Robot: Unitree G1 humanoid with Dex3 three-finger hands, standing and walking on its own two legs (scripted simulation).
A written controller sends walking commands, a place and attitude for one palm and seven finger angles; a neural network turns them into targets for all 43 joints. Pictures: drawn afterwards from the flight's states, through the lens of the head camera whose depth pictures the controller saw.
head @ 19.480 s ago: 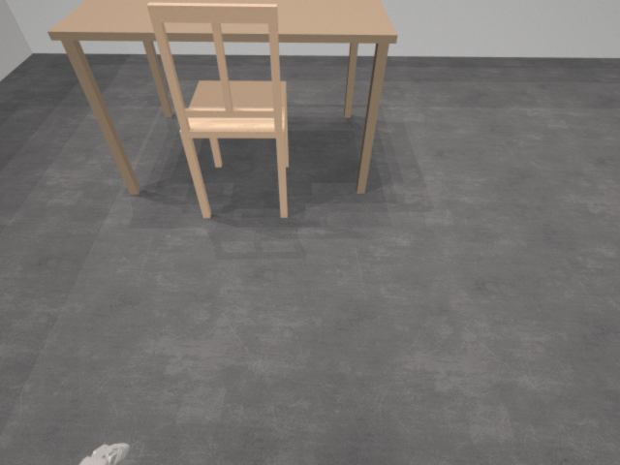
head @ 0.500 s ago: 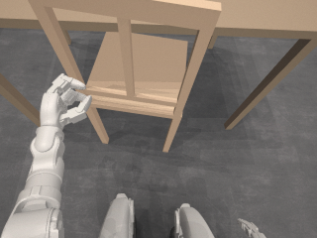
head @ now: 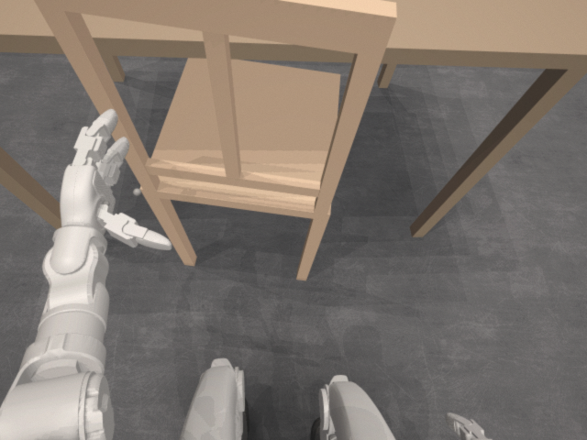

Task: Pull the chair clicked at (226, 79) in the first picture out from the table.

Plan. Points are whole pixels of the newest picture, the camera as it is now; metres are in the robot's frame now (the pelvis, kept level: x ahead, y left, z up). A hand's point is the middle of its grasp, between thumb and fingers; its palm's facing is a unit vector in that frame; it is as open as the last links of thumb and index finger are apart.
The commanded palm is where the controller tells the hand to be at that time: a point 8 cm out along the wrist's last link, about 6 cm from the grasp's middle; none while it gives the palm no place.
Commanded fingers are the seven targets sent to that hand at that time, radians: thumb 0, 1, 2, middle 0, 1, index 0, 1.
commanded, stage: open the thumb and straighten the fingers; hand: left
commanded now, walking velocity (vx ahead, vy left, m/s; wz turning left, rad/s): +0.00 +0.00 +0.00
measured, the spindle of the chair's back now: (226, 118) +0.55 +0.10 +0.04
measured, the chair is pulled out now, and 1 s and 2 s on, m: -0.05 -0.05 -0.05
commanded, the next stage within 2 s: draw the fingers out of the gap in 0.04 s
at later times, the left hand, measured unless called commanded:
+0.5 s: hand (130, 233) +0.37 +0.21 +0.02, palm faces +0.08 -1.00 -0.05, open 17.5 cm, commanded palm +0.34 +0.25 +0.03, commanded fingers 0.00 -0.55 0.20 0.00 0.00 0.00 0.00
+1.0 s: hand (123, 290) +0.30 +0.20 +0.02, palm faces +0.06 -1.00 -0.06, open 17.5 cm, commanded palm +0.27 +0.25 +0.03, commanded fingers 0.00 -0.55 0.20 0.00 0.00 0.00 0.00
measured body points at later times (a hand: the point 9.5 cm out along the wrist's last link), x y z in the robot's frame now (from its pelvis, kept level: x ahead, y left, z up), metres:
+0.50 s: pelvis +0.01 +0.00 +0.01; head +0.12 +0.02 +0.45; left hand +0.36 +0.26 +0.03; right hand +0.12 -0.26 -0.10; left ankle +0.06 +0.11 -0.62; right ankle -0.01 -0.13 -0.62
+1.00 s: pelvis +0.00 +0.00 +0.01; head +0.10 +0.01 +0.45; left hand +0.29 +0.25 +0.03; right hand +0.17 -0.24 -0.09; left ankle +0.06 +0.11 -0.62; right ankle -0.01 -0.13 -0.62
